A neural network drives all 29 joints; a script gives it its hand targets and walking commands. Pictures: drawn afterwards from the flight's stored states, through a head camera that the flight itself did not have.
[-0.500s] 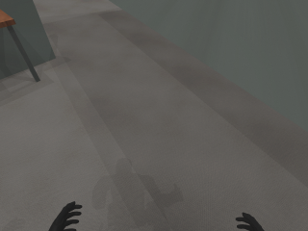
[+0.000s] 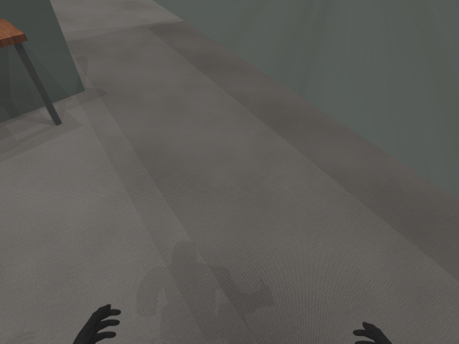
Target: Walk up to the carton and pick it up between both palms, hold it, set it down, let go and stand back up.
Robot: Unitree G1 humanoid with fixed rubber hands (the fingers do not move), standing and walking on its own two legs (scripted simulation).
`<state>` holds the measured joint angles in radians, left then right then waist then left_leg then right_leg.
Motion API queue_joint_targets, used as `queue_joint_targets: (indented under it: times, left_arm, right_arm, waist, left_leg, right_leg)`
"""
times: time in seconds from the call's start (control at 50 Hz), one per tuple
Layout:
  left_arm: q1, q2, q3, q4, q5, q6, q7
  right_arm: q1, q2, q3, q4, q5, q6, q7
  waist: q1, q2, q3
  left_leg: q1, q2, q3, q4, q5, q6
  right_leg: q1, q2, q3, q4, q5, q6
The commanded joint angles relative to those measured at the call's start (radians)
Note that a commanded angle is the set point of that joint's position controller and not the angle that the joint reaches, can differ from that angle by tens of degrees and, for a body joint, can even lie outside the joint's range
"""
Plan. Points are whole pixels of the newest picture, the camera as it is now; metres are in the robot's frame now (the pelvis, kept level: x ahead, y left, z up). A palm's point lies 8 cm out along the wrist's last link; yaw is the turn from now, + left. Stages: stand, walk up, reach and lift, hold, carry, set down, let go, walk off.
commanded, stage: walk up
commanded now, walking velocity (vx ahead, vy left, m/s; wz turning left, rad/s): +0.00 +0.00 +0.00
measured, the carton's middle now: out of the picture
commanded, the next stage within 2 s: none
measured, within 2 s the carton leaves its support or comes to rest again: neither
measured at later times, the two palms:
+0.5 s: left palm out of the picture +0.12 +0.40 -0.07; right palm (366, 330) +0.17 -0.25 -0.07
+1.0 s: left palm out of the picture +0.14 +0.52 -0.06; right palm (267, 248) +0.34 -0.09 -0.08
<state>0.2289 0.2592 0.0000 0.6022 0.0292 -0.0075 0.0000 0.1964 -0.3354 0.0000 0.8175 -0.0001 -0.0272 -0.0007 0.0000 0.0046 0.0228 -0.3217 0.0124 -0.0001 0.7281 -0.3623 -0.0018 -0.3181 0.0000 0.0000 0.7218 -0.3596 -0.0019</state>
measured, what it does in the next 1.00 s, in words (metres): steps to the left: left foot, then right foot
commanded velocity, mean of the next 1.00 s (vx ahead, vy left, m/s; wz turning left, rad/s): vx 0.00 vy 0.00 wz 0.00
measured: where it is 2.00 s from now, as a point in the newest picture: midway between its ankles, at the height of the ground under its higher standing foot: (110, 314)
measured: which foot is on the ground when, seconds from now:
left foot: down 0.00-0.22, up 0.24-0.48, down 0.50-0.72, up 0.74-1.00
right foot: down 0.00-0.48, up 0.50-0.68, down 0.70-1.00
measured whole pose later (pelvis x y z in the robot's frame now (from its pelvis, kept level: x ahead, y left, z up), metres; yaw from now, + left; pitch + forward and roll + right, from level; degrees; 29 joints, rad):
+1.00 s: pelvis +0.14 +0.18 -0.01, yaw +14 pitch +0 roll -2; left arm 0.41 0.47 0.03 0.61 0.02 -0.12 0.00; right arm 0.22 -0.49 -0.01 0.68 0.00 0.02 0.16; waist 0.00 0.08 0.01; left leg -0.52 0.09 -0.02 0.83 -0.35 0.01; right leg -0.20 -0.11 -0.09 0.68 -0.46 0.05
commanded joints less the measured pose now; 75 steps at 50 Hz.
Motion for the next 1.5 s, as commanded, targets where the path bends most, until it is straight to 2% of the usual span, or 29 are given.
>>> queue_joint_targets:
  times: [0.0,0.16,0.18,0.22,0.26,0.4,0.44,0.46,0.48,0.5,0.52,0.68,0.7,0.72,0.74,0.82,0.92,0.96,0.98,1.0,1.02,1.04,1.08,1.18,1.22,1.26,1.32,1.4,1.48]
  left_arm:
    - [-0.078,0.273,0.081,0.031,-0.014,-0.058,0.012]
    - [-0.072,0.272,0.080,0.041,-0.015,-0.058,0.010]
    - [0.061,0.471,0.157,0.054,-0.007,-0.091,0.008]
    - [0.144,0.576,0.202,0.064,0.008,-0.116,0.029]
    - [0.046,0.522,0.186,0.020,0.001,-0.125,0.039]
    - [-0.066,0.544,0.181,-0.006,0.026,-0.124,0.021]
    - [-0.108,0.507,0.164,-0.002,0.027,-0.106,0.012]
    - [-0.060,0.426,0.138,0.010,0.019,-0.089,0.011]
    - [-0.056,0.352,0.111,-0.011,0.008,-0.084,0.015]
    - [-0.082,0.372,0.097,-0.034,-0.010,-0.089,0.022]
    - [-0.082,0.442,0.108,0.001,-0.012,-0.097,0.020]
    - [0.148,0.440,0.122,0.112,-0.024,-0.147,0.028]
    - [0.257,0.482,0.138,0.127,-0.005,-0.157,0.036]
    - [0.294,0.612,0.187,0.120,0.010,-0.157,0.044]
    - [0.186,0.606,0.192,0.079,-0.007,-0.151,0.049]
    - [0.062,0.519,0.170,0.014,-0.013,-0.150,0.040]
    - [0.083,0.570,0.180,0.004,-0.009,-0.141,0.031]
    - [-0.005,0.570,0.172,-0.010,-0.013,-0.128,0.023]
    - [0.007,0.520,0.155,-0.001,-0.012,-0.117,0.018]
    - [0.029,0.433,0.122,-0.010,-0.013,-0.109,0.018]
    - [0.010,0.370,0.095,-0.045,-0.025,-0.118,0.014]
    - [-0.022,0.440,0.091,-0.046,-0.034,-0.124,0.021]
    - [-0.008,0.468,0.094,0.015,-0.040,-0.133,0.018]
    - [0.063,0.465,0.114,0.086,-0.027,-0.145,0.017]
    - [0.212,0.464,0.124,0.133,-0.016,-0.162,0.024]
    - [0.279,0.626,0.192,0.119,0.008,-0.165,0.040]
    - [0.093,0.555,0.174,0.034,-0.016,-0.161,0.044]
    - [0.146,0.534,0.172,0.023,-0.011,-0.153,0.034]
    - [0.082,0.565,0.171,-0.001,-0.015,-0.140,0.028]
  right_arm:
    - [-0.072,-0.218,-0.067,-0.072,-0.016,-0.032,-0.002]
    - [-0.080,-0.219,-0.063,-0.065,-0.014,-0.033,0.000]
    - [-0.045,-0.324,-0.114,-0.164,-0.054,-0.002,0.059]
    - [-0.138,-0.259,-0.104,-0.216,-0.071,0.021,0.120]
    - [-0.101,-0.308,-0.118,-0.206,-0.075,0.028,0.141]
    - [0.015,-0.302,-0.138,-0.187,-0.037,0.039,0.183]
    - [0.182,-0.314,-0.147,-0.114,-0.040,0.029,0.166]
    - [0.262,-0.345,-0.161,-0.073,-0.056,0.022,0.149]
    - [0.289,-0.444,-0.187,-0.087,-0.078,0.021,0.128]
    - [0.185,-0.504,-0.183,-0.114,-0.047,0.017,0.125]
    - [0.089,-0.519,-0.182,-0.141,-0.022,0.018,0.125]
    - [-0.086,-0.404,-0.145,-0.245,-0.028,0.035,0.134]
    - [-0.101,-0.329,-0.125,-0.273,-0.020,0.037,0.135]
    - [-0.107,-0.225,-0.093,-0.303,-0.020,0.025,0.138]
    - [-0.114,-0.339,-0.114,-0.280,-0.035,0.028,0.126]
    - [-0.048,-0.367,-0.134,-0.245,-0.042,0.025,0.150]
    - [-0.093,-0.328,-0.126,-0.250,-0.021,0.012,0.168]
    - [0.045,-0.332,-0.137,-0.194,-0.020,0.001,0.160]
    - [0.183,-0.355,-0.157,-0.135,-0.023,-0.004,0.146]
    - [0.308,-0.434,-0.188,-0.106,-0.035,-0.004,0.124]
    - [0.258,-0.525,-0.206,-0.137,-0.026,-0.004,0.103]
    - [0.213,-0.555,-0.199,-0.153,0.011,-0.004,0.104]
    - [0.117,-0.479,-0.166,-0.178,0.020,0.002,0.104]
    - [0.010,-0.415,-0.138,-0.215,-0.021,0.007,0.118]
    - [-0.087,-0.372,-0.127,-0.247,-0.016,0.014,0.123]
    - [-0.077,-0.256,-0.089,-0.268,-0.026,-0.002,0.124]
    - [-0.069,-0.375,-0.119,-0.229,-0.038,-0.006,0.126]
    - [-0.079,-0.329,-0.119,-0.226,-0.029,0.004,0.145]
    - [-0.062,-0.319,-0.122,-0.215,-0.016,-0.007,0.156]
  waist:
    - [-0.006,-0.024,0.013]
    - [0.002,-0.024,0.013]
    - [0.034,-0.011,-0.043]
    - [0.058,-0.174,0.012]
    - [0.007,-0.011,0.022]
    - [-0.069,-0.188,-0.047]
    - [-0.153,-0.039,-0.088]
    - [-0.167,0.169,-0.079]
    - [-0.174,0.372,-0.009]
    - [-0.114,0.314,0.030]
    - [-0.065,0.181,0.064]
    - [0.058,0.143,-0.066]
    - [0.108,0.023,-0.144]
    - [0.157,-0.315,-0.167]
    - [0.114,-0.139,-0.082]
    - [0.020,-0.113,-0.038]
    - [0.034,-0.206,-0.042]
    - [-0.064,-0.186,-0.060]
    - [-0.127,-0.012,-0.134]
    - [-0.176,0.205,-0.152]
    - [-0.154,0.436,-0.077]
    - [-0.115,0.267,-0.072]
    - [-0.053,0.137,-0.009]
    - [-0.010,0.155,-0.009]
    - [0.087,0.092,-0.046]
    - [0.152,-0.306,-0.099]
    - [0.063,-0.059,-0.006]
    - [0.060,-0.163,-0.028]
    - [0.020,-0.199,-0.020]
  left_leg:
    - [0.005,0.073,-0.125,-0.187,0.111,0.078]
    - [-0.010,0.075,-0.135,-0.205,0.093,0.076]
    - [-0.335,0.035,-0.257,-0.126,-0.190,0.118]
    - [-0.625,0.047,-0.058,0.311,-0.102,0.018]
    - [-0.584,0.103,-0.084,0.398,-0.039,-0.029]
    - [-0.181,0.131,0.018,0.073,-0.013,-0.001]
    - [0.083,0.055,0.067,-0.121,0.003,0.015]
    - [0.185,-0.025,0.008,-0.230,-0.062,0.048]
    - [0.240,0.130,-0.394,-0.361,-0.301,0.131]
    - [0.125,0.267,-0.798,-0.617,-0.500,0.224]
    - [0.075,0.290,-0.823,-0.629,-0.575,0.277]
    - [-0.177,0.131,-0.436,-0.273,-0.052,0.237]
    - [-0.407,0.023,-0.268,-0.058,-0.055,0.127]
    - [-0.662,-0.140,-0.104,0.292,-0.112,0.051]
    - [-0.740,-0.046,-0.174,0.411,-0.095,0.011]
    - [-0.554,0.082,-0.101,0.335,-0.003,-0.023]
    - [-0.335,0.100,-0.009,0.052,0.027,0.009]
    - [-0.041,0.041,0.103,-0.093,0.069,0.033]
    - [0.147,-0.049,0.137,-0.148,0.071,0.053]
    - [0.311,-0.040,-0.090,-0.208,-0.089,0.122]
    - [0.349,0.147,-0.577,-0.401,-0.169,0.195]
    - [0.290,0.258,-0.841,-0.506,-0.262,0.260]
    - [0.177,0.234,-0.692,-0.439,-0.231,0.280]
    - [-0.191,0.185,-0.563,-0.378,-0.214,0.290]
    - [-0.446,0.081,-0.392,-0.203,-0.209,0.192]
    - [-0.764,-0.126,-0.090,0.389,-0.142,0.026]
    - [-0.711,0.013,-0.155,0.463,-0.024,-0.013]
    - [-0.541,0.061,-0.023,0.265,-0.033,-0.011]
    - [-0.277,0.065,0.048,0.021,0.057,0.020]
  right_leg:
    - [-0.016,-0.091,0.128,-0.197,0.103,-0.081]
    - [0.002,-0.088,0.120,-0.199,0.081,-0.077]
    - [0.258,-0.158,0.171,-0.262,-0.299,-0.134]
    - [0.377,-0.532,0.562,-0.566,-0.510,-0.278]
    - [0.294,-0.524,0.483,-0.553,-0.347,-0.291]
    - [0.074,-0.356,0.062,-0.398,-0.190,-0.200]
    - [-0.060,-0.212,-0.101,-0.103,-0.214,-0.146]
    - [-0.171,-0.096,-0.177,0.179,-0.217,-0.112]
    - [-0.449,-0.006,-0.161,0.443,-0.265,-0.063]
    - [-0.542,0.027,-0.065,0.473,-0.272,-0.051]
    - [-0.499,-0.020,-0.005,0.451,-0.266,-0.061]
    - [0.098,-0.010,-0.055,-0.181,-0.021,-0.076]
    - [0.419,-0.076,0.076,-0.345,-0.045,-0.111]
    - [0.587,-0.402,0.552,-0.508,-0.356,-0.140]
    - [0.522,-0.531,0.639,-0.522,-0.289,-0.207]
    - [0.362,-0.408,0.209,-0.394,0.121,-0.213]
    - [0.284,-0.386,0.001,-0.303,0.284,-0.193]
    - [0.090,-0.327,-0.126,-0.157,0.253,-0.141]
    - [0.016,-0.231,-0.210,0.113,0.275,-0.109]
    - [-0.205,-0.154,-0.196,0.464,0.228,-0.065]
    - [-0.535,-0.009,-0.145,0.617,-0.190,-0.018]
    - [-0.572,-0.022,-0.026,0.608,-0.225,-0.052]
    - [-0.481,-0.086,0.008,0.482,-0.172,-0.067]
    - [-0.139,-0.063,-0.037,0.118,-0.185,-0.072]
    - [0.260,-0.038,-0.039,-0.155,-0.019,-0.104]
    - [0.530,-0.508,0.627,-0.523,-0.424,-0.199]
    - [0.393,-0.487,0.418,-0.443,-0.149,-0.246]
    - [0.388,-0.390,0.081,-0.322,0.378,-0.209]
    - [0.233,-0.362,-0.068,-0.249,0.350,-0.175]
